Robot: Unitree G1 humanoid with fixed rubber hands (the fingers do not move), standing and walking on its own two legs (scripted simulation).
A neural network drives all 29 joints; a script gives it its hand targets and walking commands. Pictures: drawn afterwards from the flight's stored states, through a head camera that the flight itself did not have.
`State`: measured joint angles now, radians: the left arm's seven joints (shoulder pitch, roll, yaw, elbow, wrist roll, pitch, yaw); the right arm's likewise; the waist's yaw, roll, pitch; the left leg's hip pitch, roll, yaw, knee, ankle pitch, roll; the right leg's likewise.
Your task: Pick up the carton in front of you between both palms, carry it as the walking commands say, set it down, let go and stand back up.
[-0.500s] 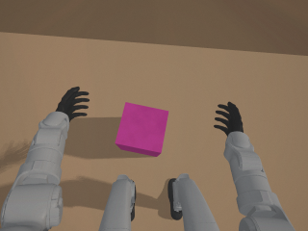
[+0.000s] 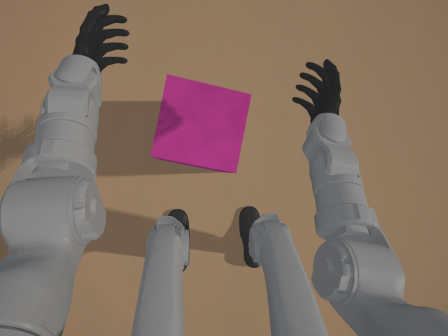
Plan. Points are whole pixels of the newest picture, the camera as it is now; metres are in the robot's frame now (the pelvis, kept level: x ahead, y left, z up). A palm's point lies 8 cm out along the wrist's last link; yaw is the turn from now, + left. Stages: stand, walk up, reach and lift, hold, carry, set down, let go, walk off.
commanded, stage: reach and lift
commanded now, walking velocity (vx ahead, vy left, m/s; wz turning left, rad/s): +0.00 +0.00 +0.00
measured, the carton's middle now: (199, 131) +0.47 +0.03 -0.47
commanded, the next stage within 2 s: none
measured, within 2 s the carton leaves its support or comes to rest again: leaves its support in 1.46 s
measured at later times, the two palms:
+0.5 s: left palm (127, 112) +0.50 +0.21 -0.37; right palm (280, 134) +0.45 -0.16 -0.35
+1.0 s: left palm (142, 112) +0.51 +0.19 -0.41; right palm (280, 133) +0.46 -0.18 -0.39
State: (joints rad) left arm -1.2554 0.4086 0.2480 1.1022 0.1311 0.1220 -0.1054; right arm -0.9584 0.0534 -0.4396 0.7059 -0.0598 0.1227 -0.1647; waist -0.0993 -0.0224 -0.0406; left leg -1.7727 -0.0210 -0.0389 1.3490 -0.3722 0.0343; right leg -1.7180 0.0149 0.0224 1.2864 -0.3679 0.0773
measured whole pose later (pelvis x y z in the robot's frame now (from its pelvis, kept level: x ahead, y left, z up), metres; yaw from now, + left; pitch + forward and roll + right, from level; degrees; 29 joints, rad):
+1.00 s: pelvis -0.03 -0.02 -0.22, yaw -3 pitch +37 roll -5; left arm -1.45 0.52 -0.06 1.25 -0.20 0.01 -0.02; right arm -1.27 -0.16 -0.15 1.04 0.27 0.01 -0.21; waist -0.05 -0.11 0.32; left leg -2.28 0.02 -0.05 2.19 -0.55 0.02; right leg -2.25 0.11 0.02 2.13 -0.53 0.11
